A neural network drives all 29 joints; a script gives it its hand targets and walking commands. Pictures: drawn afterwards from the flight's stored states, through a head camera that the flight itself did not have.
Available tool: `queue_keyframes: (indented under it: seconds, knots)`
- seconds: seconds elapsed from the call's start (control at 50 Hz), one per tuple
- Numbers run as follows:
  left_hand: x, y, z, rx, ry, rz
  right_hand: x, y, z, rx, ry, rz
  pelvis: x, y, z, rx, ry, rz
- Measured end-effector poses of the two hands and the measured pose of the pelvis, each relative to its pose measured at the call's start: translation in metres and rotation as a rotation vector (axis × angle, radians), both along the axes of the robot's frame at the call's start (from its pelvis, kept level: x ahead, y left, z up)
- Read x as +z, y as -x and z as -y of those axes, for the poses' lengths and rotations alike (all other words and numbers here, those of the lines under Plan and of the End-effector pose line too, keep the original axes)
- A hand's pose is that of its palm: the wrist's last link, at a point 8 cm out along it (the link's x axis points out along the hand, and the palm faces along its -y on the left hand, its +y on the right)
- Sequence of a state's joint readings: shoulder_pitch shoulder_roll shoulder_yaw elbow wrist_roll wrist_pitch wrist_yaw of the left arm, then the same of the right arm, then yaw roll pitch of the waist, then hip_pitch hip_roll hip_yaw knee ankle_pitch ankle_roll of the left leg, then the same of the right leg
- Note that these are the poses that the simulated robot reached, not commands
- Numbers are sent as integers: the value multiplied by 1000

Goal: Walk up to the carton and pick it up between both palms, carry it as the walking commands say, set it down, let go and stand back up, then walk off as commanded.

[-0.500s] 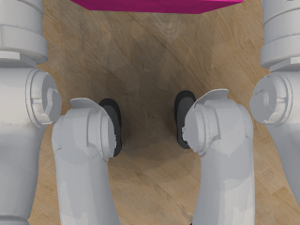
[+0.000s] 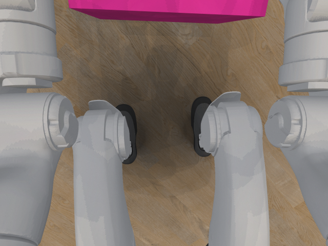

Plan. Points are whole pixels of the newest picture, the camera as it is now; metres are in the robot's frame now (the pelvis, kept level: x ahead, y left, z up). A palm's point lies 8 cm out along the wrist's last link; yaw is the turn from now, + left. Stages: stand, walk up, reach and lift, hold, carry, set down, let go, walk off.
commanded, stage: reach and lift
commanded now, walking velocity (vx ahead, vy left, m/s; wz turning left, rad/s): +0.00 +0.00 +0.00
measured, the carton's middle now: out of the picture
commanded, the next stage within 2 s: none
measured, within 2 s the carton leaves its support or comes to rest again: neither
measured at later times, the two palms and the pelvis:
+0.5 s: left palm out of the picture +0.57 +0.15 -0.05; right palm out of the picture +0.54 -0.20 -0.07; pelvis -0.02 +0.00 +0.04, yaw +0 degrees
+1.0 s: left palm out of the picture +0.55 +0.15 +0.02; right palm out of the picture +0.52 -0.20 +0.01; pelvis -0.04 +0.00 +0.09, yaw +0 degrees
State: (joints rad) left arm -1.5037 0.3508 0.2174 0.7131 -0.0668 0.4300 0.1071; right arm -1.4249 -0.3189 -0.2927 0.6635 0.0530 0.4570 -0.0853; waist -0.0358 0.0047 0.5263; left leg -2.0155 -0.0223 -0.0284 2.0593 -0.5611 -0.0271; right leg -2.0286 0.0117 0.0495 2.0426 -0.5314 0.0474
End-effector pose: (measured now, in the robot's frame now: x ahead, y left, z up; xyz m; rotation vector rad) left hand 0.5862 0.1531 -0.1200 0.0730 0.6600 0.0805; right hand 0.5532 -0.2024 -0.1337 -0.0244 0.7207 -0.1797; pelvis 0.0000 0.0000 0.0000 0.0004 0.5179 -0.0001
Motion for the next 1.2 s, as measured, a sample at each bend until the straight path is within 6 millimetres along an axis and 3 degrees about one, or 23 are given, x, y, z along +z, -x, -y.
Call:
queue_keyframes:
  seconds: [0.16,0.38,0.58,0.8,1.06,1.2]
  knots:
    - [35,1,-1,16,17,29,39,-3,0,0,5,28,11,12,0,3,3,30]
    - [46,12,1,-2,-1,0,47,14,1,-10,8,-7,28,17,0,6,8,28]
    - [87,19,0,10,-1,33,87,17,-1,-13,-4,30,48,22,0,6,4,65]
    - [102,35,4,10,8,20,106,33,3,-22,-3,13,69,28,1,3,-2,75]
    - [151,41,0,13,-2,44,152,38,-1,-22,-12,39,92,36,1,-3,-8,121]
    - [165,49,-2,14,-4,18,167,45,-3,-13,1,11,111,35,0,0,-3,137]
